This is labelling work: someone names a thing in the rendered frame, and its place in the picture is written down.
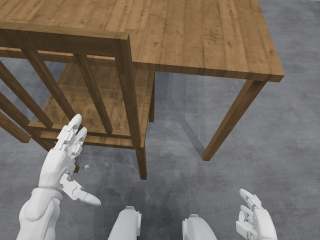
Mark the right robot shin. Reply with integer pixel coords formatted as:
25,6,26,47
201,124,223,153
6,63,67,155
189,214,199,218

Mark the table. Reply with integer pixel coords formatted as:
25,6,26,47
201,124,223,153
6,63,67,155
0,0,285,161

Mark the chair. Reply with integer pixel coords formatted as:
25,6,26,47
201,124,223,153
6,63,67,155
0,21,155,180

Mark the robot left forearm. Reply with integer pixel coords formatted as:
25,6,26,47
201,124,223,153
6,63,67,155
16,187,63,240

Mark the robot right hand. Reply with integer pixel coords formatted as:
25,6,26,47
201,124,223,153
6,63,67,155
236,189,278,240

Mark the robot left hand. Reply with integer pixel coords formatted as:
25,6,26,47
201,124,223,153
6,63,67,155
38,114,101,207

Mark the robot left thigh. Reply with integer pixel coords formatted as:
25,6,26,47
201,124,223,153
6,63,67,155
108,209,142,240

